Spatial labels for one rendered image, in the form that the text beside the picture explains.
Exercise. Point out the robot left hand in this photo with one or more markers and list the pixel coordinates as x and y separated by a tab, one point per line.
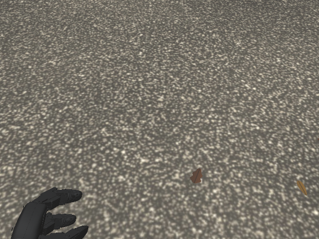
35	223

